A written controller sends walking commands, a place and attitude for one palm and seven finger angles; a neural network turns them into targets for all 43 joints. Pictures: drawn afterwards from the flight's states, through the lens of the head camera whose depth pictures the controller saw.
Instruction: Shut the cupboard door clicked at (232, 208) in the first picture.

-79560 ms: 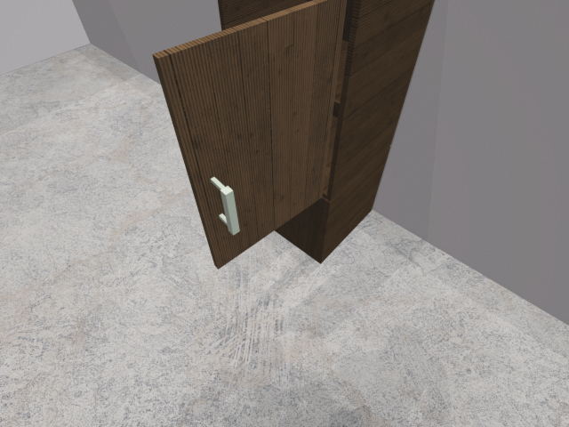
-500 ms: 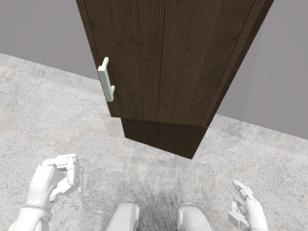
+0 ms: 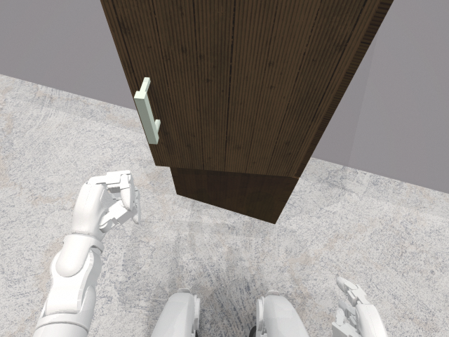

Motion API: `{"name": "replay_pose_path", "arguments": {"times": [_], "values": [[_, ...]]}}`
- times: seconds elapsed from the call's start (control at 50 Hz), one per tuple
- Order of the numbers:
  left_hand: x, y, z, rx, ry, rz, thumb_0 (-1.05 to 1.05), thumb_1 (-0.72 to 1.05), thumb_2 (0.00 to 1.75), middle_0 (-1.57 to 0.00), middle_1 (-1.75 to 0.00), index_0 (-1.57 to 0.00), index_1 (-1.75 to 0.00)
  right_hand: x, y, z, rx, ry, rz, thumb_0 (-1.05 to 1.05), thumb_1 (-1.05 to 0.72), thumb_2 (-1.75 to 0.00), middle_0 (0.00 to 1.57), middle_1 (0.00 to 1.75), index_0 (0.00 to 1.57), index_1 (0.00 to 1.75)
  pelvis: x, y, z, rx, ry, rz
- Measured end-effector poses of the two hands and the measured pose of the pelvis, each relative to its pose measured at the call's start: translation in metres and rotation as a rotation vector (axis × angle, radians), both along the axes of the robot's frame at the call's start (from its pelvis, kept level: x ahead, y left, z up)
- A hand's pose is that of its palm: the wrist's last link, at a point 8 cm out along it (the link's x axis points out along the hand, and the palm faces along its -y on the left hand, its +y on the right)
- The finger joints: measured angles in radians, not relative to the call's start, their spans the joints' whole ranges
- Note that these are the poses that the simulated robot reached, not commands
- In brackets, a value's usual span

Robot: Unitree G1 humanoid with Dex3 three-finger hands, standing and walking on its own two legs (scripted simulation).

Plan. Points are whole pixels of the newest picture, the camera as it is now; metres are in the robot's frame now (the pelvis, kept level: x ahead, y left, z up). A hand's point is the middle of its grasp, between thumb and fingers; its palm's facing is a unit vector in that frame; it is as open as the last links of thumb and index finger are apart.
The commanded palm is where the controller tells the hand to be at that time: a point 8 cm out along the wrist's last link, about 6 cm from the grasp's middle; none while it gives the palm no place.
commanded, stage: bring the fist close to the handle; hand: left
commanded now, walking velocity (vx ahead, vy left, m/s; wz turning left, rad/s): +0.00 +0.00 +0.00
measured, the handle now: (150, 112) +0.54 +0.18 +0.03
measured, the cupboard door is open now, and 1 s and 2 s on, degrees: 13 13 1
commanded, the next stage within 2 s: push the door shut along its arc in 0.90 s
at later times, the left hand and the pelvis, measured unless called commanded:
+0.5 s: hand (156, 158) +0.42 +0.15 +0.04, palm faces -0.05 -1.00 -0.03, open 3.1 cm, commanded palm +0.40 +0.20 +0.03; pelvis +0.00 +0.00 +0.00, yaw +0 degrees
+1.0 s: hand (158, 154) +0.43 +0.15 +0.04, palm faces -0.04 -1.00 -0.03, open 3.1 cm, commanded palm +0.41 +0.20 +0.03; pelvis +0.00 -0.01 +0.00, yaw -1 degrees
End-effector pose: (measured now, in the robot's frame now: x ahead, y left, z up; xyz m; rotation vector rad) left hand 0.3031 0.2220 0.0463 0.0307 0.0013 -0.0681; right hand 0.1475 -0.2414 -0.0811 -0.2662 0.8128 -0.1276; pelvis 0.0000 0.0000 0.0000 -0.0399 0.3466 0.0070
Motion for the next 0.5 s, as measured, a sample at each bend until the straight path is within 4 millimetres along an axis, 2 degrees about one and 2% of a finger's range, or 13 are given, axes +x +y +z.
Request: {"name": "replay_pose_path", "arguments": {"times": [0.28,0.5], "values": [[0.051,-0.002,-0.004,-0.003,-0.018,0.016,0.01,0.90,0.90,-1.30,-1.50,-1.30,-1.50,-0.025,-0.016,-0.010,-0.018,0.116,-0.058,0.01,-0.90,-0.89,0.21,0.30,0.21,0.30,0.002,-0.002,0.001,0.010,0.019,-0.011],[0.099,-0.020,-0.005,0.002,-0.022,0.015,0.01,0.90,0.90,-1.30,-1.50,-1.31,-1.50,-0.047,-0.020,-0.024,-0.010,0.193,-0.090,0.01,-0.90,-0.89,0.21,0.30,0.21,0.30,-0.003,-0.004,-0.004,0.016,0.048,-0.015]]}}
